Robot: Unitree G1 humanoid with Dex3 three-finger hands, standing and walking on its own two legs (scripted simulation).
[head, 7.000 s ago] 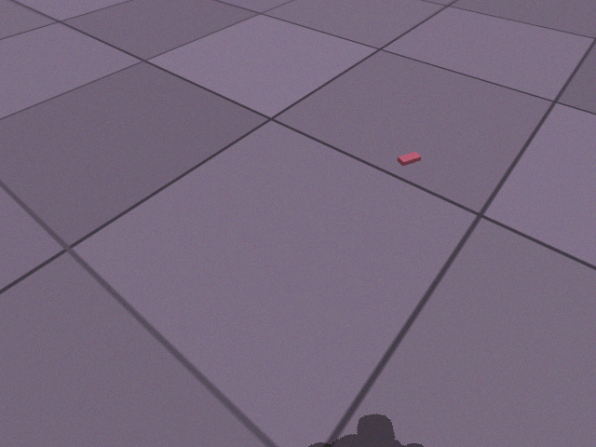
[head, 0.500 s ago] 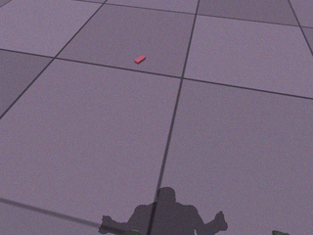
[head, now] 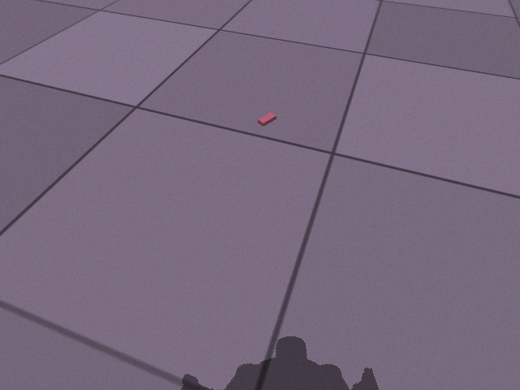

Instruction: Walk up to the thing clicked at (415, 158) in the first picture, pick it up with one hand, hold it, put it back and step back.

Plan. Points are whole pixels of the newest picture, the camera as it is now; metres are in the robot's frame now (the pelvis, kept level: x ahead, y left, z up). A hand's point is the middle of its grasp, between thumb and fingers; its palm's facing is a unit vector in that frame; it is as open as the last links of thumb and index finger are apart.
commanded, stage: walk up
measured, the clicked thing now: (267, 119) +1.77 +0.01 -0.75
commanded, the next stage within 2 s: stand in 0.38 s
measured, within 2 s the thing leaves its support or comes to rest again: neither
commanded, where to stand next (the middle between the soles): +0.03 +0.00 m, yaw +1 degrees
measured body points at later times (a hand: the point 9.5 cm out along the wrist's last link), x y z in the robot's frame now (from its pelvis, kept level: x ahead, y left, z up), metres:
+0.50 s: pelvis +0.00 -0.01 +0.02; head +0.00 +0.00 +0.47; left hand +0.08 +0.30 -0.12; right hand +0.09 -0.31 -0.11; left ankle +0.02 +0.12 -0.73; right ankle +0.00 -0.14 -0.73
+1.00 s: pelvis -0.01 -0.01 +0.02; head +0.00 -0.01 +0.47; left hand +0.06 +0.30 -0.11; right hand +0.07 -0.31 -0.11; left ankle +0.02 +0.12 -0.73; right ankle +0.00 -0.14 -0.73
